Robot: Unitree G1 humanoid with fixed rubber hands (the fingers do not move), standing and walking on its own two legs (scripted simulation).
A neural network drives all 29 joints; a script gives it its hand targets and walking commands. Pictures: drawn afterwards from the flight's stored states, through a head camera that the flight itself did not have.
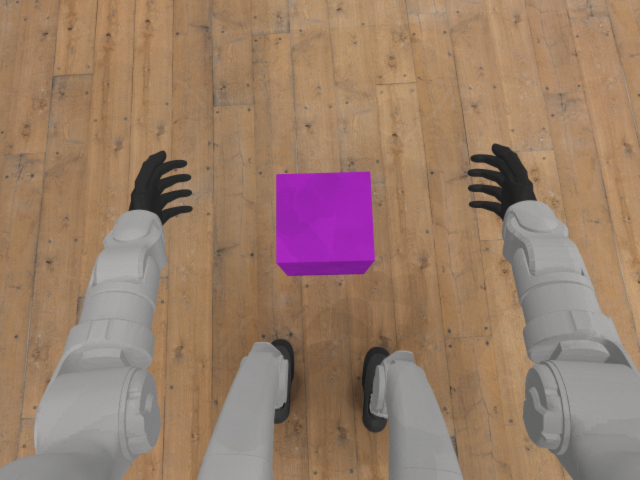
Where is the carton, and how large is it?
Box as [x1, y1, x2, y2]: [276, 172, 374, 275]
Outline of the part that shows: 369,172 276,174 276,262 287,275 363,273 374,260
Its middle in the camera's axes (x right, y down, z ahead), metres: +0.01 -0.03 +0.97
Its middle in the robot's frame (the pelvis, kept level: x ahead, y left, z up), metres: +0.50 +0.04 -0.56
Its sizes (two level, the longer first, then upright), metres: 0.210 0.200 0.250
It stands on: the floor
